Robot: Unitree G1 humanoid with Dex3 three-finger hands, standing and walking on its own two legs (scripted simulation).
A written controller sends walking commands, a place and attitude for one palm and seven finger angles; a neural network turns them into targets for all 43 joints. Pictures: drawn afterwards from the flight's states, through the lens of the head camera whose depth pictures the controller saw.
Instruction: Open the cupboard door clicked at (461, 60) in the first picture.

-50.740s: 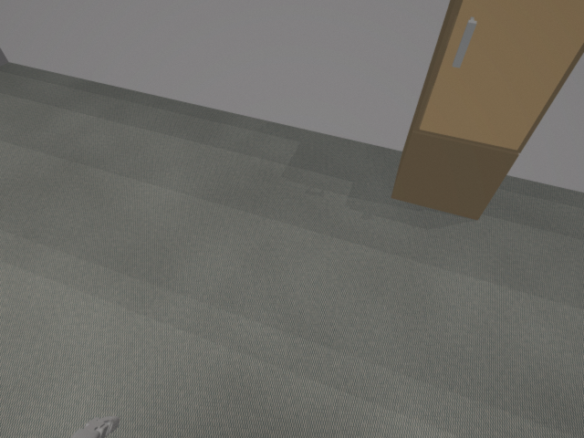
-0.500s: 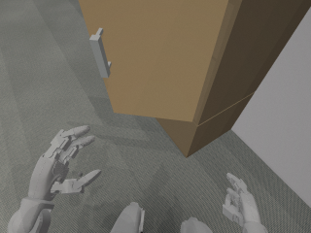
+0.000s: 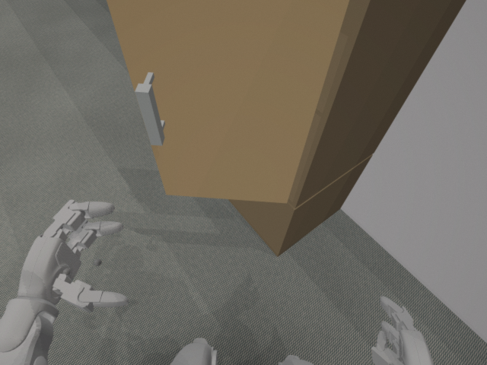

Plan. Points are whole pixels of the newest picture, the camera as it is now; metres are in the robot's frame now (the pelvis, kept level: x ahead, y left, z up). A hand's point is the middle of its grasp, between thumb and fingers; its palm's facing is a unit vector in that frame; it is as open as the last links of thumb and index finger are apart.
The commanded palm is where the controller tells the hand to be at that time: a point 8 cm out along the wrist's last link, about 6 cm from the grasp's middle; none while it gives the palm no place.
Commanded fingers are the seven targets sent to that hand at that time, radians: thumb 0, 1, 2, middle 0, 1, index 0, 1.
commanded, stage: raise the hand with hooked fingers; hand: left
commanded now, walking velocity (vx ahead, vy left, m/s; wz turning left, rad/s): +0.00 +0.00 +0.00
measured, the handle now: (153, 110) +0.56 +0.22 +0.07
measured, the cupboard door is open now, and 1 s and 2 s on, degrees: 49 49 49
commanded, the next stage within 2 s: move the hooked fingers beside the handle in 0.90 s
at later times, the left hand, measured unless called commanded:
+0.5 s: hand (55, 218) +0.30 +0.29 +0.09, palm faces +0.02 -1.00 -0.03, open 14.0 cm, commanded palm +0.26 +0.33 +0.09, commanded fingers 0.00 -0.50 0.30 -0.30 -1.20 -0.30 -1.20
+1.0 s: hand (71, 222) +0.29 +0.27 +0.09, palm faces +0.01 -1.00 -0.04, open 14.0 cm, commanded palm +0.27 +0.32 +0.09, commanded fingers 0.00 -0.50 0.30 -0.30 -1.20 -0.30 -1.20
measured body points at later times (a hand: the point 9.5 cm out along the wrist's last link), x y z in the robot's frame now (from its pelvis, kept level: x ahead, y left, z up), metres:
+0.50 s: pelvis +0.00 +0.01 +0.02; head +0.06 +0.02 +0.46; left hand +0.29 +0.34 +0.09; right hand +0.16 -0.24 -0.07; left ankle +0.04 +0.10 -0.68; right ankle +0.00 -0.12 -0.68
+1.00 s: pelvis +0.01 -0.01 +0.02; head +0.06 +0.00 +0.46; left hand +0.29 +0.32 +0.09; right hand +0.16 -0.25 -0.07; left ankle +0.04 +0.10 -0.68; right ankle +0.00 -0.12 -0.68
